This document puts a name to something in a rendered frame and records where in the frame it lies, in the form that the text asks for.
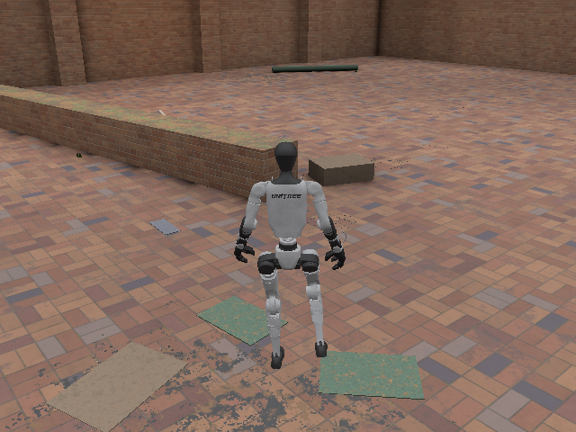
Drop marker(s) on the robot right upper arm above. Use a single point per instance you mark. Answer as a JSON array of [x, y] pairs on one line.
[[320, 205]]

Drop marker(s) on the robot left forearm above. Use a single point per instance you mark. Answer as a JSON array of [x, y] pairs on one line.
[[243, 236]]

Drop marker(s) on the robot right hand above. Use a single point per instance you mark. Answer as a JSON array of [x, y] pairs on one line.
[[336, 256]]

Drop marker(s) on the robot right forearm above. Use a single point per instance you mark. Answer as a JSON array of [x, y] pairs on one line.
[[332, 237]]

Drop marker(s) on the robot right shin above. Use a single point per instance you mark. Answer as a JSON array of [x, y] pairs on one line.
[[316, 311]]

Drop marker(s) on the robot head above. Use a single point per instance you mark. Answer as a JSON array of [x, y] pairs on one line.
[[285, 155]]

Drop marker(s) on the robot left upper arm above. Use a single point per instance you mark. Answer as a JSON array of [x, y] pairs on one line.
[[258, 190]]

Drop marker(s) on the robot left hand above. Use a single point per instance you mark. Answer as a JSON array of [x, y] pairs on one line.
[[247, 250]]

